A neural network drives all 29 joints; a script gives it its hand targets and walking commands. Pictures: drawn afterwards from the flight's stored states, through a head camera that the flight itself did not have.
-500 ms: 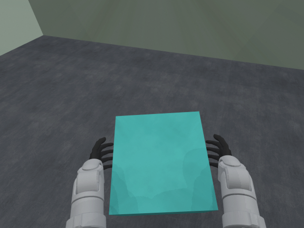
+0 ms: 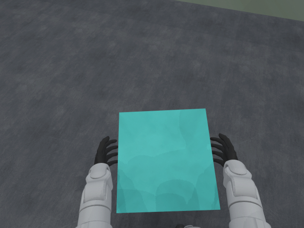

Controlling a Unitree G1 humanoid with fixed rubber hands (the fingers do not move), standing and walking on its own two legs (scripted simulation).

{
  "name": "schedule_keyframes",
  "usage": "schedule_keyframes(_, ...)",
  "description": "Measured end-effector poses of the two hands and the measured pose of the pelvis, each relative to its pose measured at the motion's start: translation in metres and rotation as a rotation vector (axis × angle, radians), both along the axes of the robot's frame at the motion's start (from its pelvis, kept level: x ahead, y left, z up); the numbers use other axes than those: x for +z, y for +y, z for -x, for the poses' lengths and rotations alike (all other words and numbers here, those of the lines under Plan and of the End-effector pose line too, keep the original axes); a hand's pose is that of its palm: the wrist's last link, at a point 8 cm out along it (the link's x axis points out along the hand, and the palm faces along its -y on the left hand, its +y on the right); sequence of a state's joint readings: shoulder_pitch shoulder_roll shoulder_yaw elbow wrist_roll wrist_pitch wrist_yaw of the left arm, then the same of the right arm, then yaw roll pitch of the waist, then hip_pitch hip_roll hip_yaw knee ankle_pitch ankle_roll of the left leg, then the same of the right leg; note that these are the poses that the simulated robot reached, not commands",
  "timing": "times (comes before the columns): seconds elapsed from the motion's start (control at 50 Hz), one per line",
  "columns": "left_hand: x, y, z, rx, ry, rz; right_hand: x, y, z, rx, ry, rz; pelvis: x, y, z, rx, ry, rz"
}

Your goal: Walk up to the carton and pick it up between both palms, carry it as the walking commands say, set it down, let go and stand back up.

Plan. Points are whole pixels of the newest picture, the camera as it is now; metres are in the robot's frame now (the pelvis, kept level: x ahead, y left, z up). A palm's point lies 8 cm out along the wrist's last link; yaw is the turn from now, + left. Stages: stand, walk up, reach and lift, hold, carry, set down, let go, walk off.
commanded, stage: set down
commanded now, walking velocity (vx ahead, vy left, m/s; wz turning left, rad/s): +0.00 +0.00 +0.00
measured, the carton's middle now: (164, 159) +0.33 -0.04 -0.13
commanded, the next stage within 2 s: none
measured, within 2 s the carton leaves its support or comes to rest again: neither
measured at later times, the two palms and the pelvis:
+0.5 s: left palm (110, 163) +0.33 +0.13 -0.12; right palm (221, 160) +0.30 -0.22 -0.12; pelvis -0.07 -0.01 -0.07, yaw +0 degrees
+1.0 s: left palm (118, 162) +0.37 +0.12 -0.22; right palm (211, 161) +0.33 -0.22 -0.22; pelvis -0.07 -0.01 -0.15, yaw +0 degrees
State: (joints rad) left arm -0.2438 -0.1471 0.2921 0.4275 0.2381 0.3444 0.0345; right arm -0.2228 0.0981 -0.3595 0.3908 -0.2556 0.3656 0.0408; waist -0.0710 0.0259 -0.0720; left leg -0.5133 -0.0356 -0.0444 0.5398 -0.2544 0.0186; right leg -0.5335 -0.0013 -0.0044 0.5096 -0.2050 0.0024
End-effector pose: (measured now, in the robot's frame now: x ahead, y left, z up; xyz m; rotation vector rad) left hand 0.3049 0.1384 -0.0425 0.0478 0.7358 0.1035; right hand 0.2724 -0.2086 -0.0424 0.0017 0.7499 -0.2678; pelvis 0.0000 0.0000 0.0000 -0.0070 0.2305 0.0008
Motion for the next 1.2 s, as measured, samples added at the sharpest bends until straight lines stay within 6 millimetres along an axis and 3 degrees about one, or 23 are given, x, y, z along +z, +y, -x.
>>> schedule_keyframes(0.32, -0.045, -0.007, -0.016, 0.002, -0.03, 0.015, -0.048, -0.008, -0.016, -0.011, -0.025, -0.023, -0.042, -0.005, 0.055, -0.009, 0.163, -0.008)
schedule_keyframes(0.48, -0.073, -0.006, -0.026, 0.002, -0.023, 0.029, -0.075, -0.009, -0.028, 0.002, -0.022, -0.038, -0.067, -0.007, 0.072, -0.011, 0.24, -0.012)
schedule_keyframes(0.86, -0.15, -0.019, -0.052, 0.055, -0.024, 0.011, -0.153, -0.013, -0.051, -0.051, -0.013, 0.009, -0.128, -0.008, 0.068, -0.016, 0.47, -0.017)
schedule_keyframes(1.2, -0.206, -0.014, -0.068, 0.018, -0.04, 0.035, -0.209, -0.016, -0.07, 0.02, -0.02, -0.021, -0.179, -0.006, 0.077, -0.009, 0.547, -0.013)
